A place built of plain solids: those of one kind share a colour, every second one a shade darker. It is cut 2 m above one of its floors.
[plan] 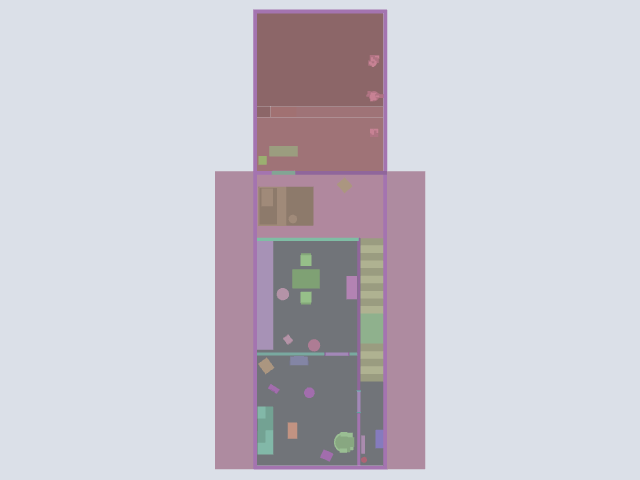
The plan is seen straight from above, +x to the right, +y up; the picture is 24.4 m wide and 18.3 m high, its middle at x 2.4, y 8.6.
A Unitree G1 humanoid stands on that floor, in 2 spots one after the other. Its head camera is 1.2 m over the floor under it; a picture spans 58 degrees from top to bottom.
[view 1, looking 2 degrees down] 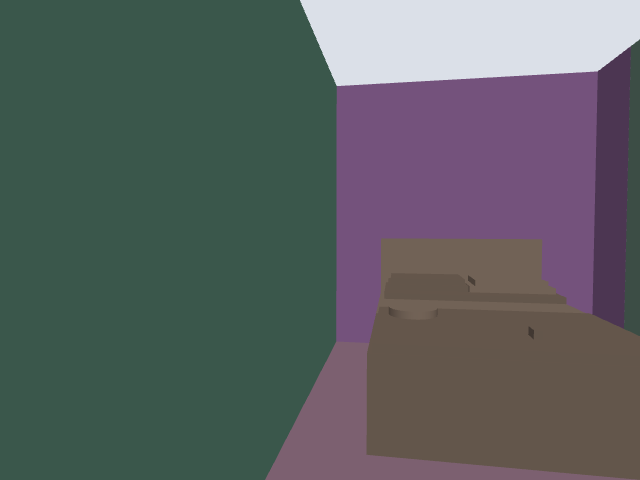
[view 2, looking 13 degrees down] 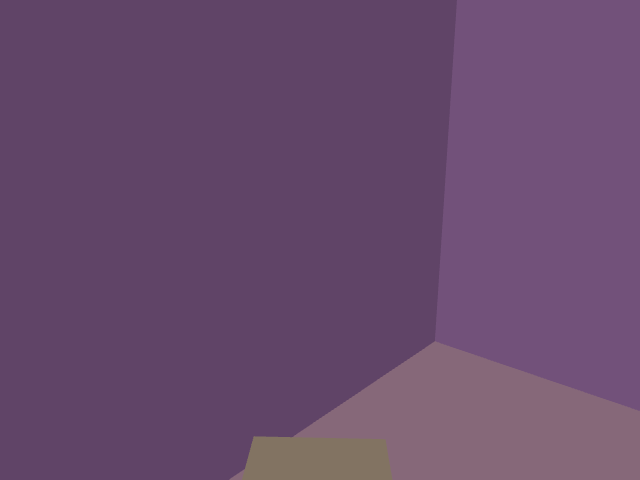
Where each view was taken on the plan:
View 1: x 4.38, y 9.28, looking -170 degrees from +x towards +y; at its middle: bedroom_front_wall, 3.47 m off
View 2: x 2.55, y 9.94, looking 43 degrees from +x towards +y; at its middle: wall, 1.73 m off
